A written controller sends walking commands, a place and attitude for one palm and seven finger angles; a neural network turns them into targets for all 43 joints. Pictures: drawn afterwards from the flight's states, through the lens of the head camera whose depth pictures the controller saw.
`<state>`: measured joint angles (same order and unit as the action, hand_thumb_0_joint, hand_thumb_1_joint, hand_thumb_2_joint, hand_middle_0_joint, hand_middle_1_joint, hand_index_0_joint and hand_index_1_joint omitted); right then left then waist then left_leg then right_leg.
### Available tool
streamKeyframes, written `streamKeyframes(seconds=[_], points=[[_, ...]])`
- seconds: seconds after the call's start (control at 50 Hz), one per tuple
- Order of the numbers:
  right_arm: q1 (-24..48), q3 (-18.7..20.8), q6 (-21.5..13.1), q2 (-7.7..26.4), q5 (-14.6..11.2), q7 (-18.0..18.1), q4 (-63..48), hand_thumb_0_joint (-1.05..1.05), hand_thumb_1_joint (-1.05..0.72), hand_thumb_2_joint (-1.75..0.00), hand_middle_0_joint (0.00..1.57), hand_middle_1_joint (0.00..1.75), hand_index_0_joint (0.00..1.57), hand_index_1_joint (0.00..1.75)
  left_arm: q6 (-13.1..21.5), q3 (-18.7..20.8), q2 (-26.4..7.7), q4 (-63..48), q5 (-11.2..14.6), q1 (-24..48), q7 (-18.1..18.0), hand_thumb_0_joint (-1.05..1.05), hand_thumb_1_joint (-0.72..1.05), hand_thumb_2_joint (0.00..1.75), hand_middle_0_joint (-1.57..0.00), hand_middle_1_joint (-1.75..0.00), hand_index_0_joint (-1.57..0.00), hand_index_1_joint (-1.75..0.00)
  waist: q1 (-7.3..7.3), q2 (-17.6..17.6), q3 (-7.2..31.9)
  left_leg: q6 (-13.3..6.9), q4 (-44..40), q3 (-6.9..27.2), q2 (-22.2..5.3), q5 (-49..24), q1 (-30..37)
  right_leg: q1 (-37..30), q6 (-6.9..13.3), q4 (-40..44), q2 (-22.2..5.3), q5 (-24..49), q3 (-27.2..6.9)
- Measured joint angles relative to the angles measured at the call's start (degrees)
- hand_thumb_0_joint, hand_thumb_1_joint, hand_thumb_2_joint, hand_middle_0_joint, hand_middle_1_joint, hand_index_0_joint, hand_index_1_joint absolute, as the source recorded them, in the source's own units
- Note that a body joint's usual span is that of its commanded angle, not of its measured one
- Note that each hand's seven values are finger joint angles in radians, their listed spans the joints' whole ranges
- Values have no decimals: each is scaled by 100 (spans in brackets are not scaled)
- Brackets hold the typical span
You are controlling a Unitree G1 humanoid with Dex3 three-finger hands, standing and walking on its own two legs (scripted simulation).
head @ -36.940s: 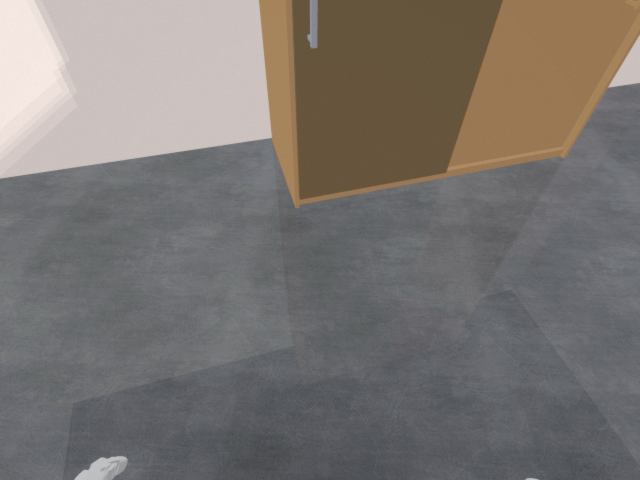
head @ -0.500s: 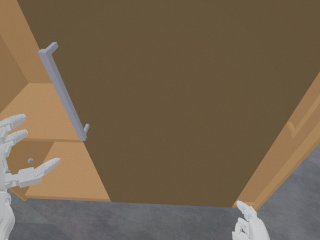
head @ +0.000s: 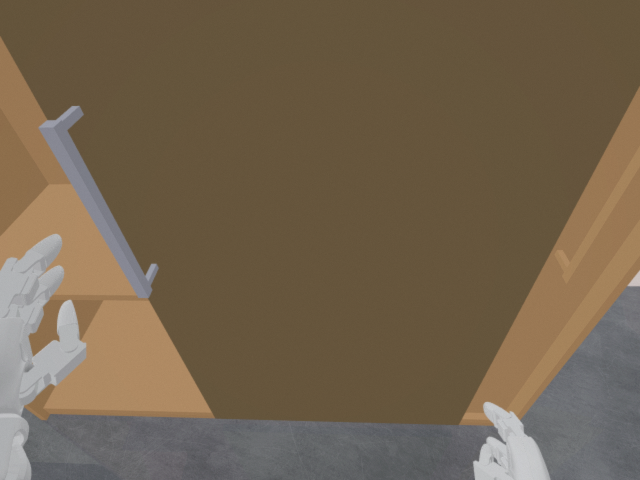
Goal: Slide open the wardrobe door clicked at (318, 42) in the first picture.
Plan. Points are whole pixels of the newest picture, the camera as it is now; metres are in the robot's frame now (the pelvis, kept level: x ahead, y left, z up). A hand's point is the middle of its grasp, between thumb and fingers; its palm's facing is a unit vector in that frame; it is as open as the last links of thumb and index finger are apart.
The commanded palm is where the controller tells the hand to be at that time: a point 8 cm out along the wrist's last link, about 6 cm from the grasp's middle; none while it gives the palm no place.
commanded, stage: draw the hand back to the body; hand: left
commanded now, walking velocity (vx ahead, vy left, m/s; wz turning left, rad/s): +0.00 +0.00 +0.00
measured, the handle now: (113, 215) +0.41 +0.37 +0.12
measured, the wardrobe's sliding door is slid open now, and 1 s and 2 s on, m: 0.56 0.56 0.56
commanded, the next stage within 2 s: step back with the hand held close in 0.16 s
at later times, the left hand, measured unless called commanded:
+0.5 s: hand (80, 342) +0.18 +0.26 +0.17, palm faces +0.39 -0.81 -0.44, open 7.4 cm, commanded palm +0.12 +0.30 +0.17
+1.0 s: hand out of the picture +0.08 +0.34 +0.16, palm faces +0.45 -0.77 -0.45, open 7.4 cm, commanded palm +0.03 +0.37 +0.17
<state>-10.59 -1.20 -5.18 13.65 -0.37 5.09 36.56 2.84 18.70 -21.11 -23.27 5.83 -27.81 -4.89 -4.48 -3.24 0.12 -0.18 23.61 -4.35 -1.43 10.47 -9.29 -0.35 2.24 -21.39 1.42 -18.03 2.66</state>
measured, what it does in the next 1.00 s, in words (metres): shifts its weight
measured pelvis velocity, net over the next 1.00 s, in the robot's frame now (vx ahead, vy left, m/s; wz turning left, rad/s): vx -0.10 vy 0.07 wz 0.04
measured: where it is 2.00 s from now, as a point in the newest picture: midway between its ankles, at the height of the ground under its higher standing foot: outside the picture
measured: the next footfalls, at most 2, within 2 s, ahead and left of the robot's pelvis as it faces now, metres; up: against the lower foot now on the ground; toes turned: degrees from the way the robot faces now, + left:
right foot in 1.52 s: -0.23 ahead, -0.01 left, +0.00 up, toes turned -4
left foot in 1.66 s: -0.11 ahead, +0.24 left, +0.00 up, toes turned -1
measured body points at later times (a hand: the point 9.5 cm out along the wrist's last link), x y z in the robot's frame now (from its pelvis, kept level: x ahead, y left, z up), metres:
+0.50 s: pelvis -0.02 +0.00 +0.00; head -0.02 -0.02 +0.45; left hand +0.16 +0.30 +0.19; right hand +0.18 -0.24 -0.08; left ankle +0.03 +0.12 -0.74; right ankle -0.06 -0.09 -0.74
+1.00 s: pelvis -0.10 +0.07 -0.01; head -0.08 +0.08 +0.44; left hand +0.05 +0.38 +0.18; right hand +0.09 -0.15 -0.09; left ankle +0.03 +0.12 -0.74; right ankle -0.11 -0.07 -0.74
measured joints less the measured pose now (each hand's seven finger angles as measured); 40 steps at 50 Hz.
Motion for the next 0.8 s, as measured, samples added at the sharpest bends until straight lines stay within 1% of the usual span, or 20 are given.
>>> streamKeyframes(seconds=[0.22, 0.3, 0.32, 0.4, 0.52, 0.58, 0.68, 0.74, 0.8], points=[[41, 1, 24, -4, 25, 11, 41, 2, -90, -90, 21, 30, 20, 30, 39, -38, 33, 15, 5, -6, 37, 1, 89, 90, -21, -30, -21, -31, -23, -37, -26, 68, -89, 43, -51, -62, 56, -55, 72, 73, 63, 38, 32], [55, 12, 32, 0, 21, 21, 54, 2, -90, -90, 21, 30, 20, 30, 58, -33, 26, 55, 11, 21, 47, 1, 89, 90, -21, -30, -21, -31, -21, -44, -40, 75, -116, 51, -56, -83, 80, -79, 80, 97, 72, 53, 38], [53, 9, 70, 15, 12, 15, 24, 2, -90, -90, 21, 30, 20, 30, 77, -10, 12, 67, -14, 63, 48, 1, 89, 90, -21, -30, -21, -31, -21, -63, -25, 49, -59, 65, -76, -70, 15, -54, 74, 113, 92, 68, 51], [177, 3, 340, 45, 12, -22, -75, 2, -90, -90, 21, 30, 20, 30, 343, 190, -69, 128, -132, 226, -7, 1, 89, 90, -21, -30, -21, -31, 70, -56, -8, -92, 236, 92, -142, -46, -363, 220, 21, 39, 152, 131, 68], [239, 70, 662, 71, -44, -26, -410, 2, -90, -90, 21, 30, 20, 30, 422, 200, -139, -203, -148, -35, -51, 1, 89, 90, -20, -30, -20, -30, 265, 44, -12, -31, 220, -29, -133, -120, -613, 646, -73, -228, 103, 152, -38], [197, 100, 748, 60, -62, -3, -525, 1, -90, -90, 21, 30, 20, 30, 444, 185, -256, -359, -130, -236, -57, 1, 89, 90, -21, -30, -21, -30, 336, 104, -17, -89, 255, -78, -126, -175, -741, 786, -105, -258, 85, 226, -82], [36, 86, 716, 28, -56, 53, -575, 1, -90, -90, 20, 30, 20, 30, 551, 302, -477, -496, -101, -386, -137, 1, 89, 90, -21, -30, -21, -31, 394, 225, -72, -217, 280, -94, -77, -293, -913, 947, -200, -271, 32, 365, -83], [-74, 52, 603, 2, -42, 69, -550, 1, -90, -90, 20, 30, 20, 30, 654, 410, -529, -540, -127, -384, -202, 1, 89, 90, -21, -30, -21, -31, 393, 275, -107, -310, 275, -87, -23, -376, -1015, 1047, -263, -288, -17, 439, -68], [-173, 26, 441, -41, -26, 78, -538, 1, -90, -90, 21, 30, 20, 30, 753, 510, -537, -556, -217, -280, -235, 1, 89, 90, -21, -30, -21, -31, 428, 299, -163, -409, 293, -11, 80, -460, -1159, 1199, -297, -520, 25, 330, -193]])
